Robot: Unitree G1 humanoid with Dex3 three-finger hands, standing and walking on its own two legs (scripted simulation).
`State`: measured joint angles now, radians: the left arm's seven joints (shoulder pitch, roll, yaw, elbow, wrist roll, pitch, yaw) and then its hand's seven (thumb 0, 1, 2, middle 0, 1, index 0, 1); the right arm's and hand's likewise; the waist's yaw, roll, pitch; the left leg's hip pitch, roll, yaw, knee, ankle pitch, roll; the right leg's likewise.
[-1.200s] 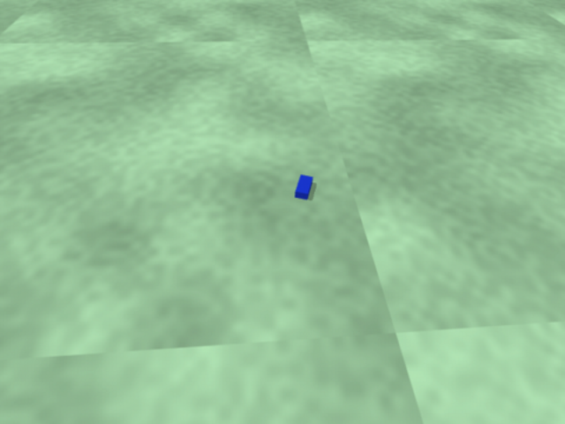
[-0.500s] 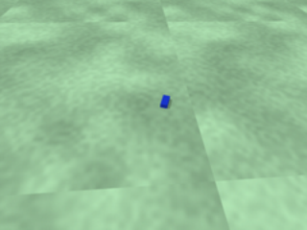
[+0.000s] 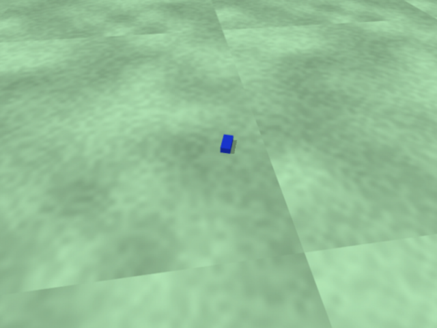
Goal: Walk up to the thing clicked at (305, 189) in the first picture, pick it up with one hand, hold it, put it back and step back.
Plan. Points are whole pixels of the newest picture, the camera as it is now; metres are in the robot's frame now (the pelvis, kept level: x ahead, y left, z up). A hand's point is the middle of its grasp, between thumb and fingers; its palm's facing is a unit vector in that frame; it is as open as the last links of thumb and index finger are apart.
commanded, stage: walk up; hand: left
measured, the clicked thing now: (226, 143) +1.33 -0.01 -0.76
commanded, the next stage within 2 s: none
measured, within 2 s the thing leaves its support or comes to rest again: neither
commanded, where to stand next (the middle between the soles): +1.16 +0.42 m, yaw -97 degrees
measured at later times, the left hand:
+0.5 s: hand (103, 215) +0.40 +0.30 -0.12, palm faces -0.37 -0.73 -0.57, open 7.4 cm
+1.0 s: hand (137, 135) +0.74 +0.31 -0.16, palm faces -0.63 -0.52 -0.58, open 7.4 cm
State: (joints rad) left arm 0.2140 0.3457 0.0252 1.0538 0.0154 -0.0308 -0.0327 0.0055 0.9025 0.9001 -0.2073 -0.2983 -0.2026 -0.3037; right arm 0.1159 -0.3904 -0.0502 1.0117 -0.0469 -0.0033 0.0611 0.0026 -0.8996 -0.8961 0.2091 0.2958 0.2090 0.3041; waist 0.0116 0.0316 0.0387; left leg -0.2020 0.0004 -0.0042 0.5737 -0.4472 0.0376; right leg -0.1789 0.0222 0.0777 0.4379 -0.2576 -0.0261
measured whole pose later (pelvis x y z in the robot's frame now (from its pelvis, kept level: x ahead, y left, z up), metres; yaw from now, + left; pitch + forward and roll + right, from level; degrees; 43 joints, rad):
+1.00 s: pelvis +0.42 +0.16 -0.04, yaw -46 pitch -2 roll +0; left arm 0.23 0.54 0.08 0.92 -0.01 -0.04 0.09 0.01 0.90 0.90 -0.21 -0.30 -0.20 -0.30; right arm 0.31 -0.43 -0.11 0.77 -0.06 0.06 0.09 0.00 -0.90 -0.90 0.20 0.29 0.20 0.30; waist -0.11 -0.01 0.10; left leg -0.43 0.08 0.09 0.81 -0.35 0.00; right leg -0.59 -0.06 -0.02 1.25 -0.41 -0.05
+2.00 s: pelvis +0.86 +0.31 -0.06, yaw -72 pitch -2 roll -2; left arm 0.35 0.44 0.05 0.71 0.01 -0.06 0.14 0.00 0.90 0.90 -0.21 -0.30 -0.21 -0.30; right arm 0.25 -0.45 -0.11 0.63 -0.07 0.13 0.05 0.01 -0.90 -0.90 0.21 0.30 0.21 0.30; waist -0.03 0.14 0.17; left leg -0.68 0.02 -0.02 1.46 -0.49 -0.04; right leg -0.49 -0.03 -0.08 0.89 -0.36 -0.05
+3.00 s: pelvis +1.22 +0.57 -0.02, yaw -95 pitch -4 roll -1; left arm 0.28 0.48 0.11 0.94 0.03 0.02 -0.02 0.01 0.90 0.90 -0.21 -0.30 -0.20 -0.30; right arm 0.34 -0.39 -0.06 0.95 -0.03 -0.03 0.00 0.00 -0.90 -0.90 0.21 0.30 0.21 0.30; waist -0.03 -0.03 0.07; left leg -0.22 0.08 0.10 0.71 -0.42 -0.01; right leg -0.59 0.07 0.14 1.15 -0.30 0.00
